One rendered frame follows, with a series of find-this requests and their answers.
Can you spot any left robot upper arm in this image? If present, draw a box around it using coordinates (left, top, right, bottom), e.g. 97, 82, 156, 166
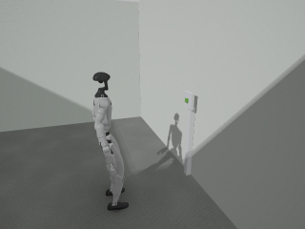
91, 106, 95, 117

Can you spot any right robot forearm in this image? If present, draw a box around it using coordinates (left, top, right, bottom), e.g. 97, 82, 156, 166
96, 124, 112, 156

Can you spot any robot torso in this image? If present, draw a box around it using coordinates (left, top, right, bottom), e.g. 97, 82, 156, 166
93, 94, 112, 147

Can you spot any robot left shin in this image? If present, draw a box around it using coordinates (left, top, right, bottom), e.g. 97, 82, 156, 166
110, 168, 116, 190

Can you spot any right robot upper arm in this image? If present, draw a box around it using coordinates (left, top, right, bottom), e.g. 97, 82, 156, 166
94, 97, 109, 130

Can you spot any robot right hand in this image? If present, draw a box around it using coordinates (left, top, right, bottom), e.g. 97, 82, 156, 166
104, 153, 117, 173

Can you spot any panel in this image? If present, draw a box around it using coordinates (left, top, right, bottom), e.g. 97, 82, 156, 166
183, 91, 195, 176

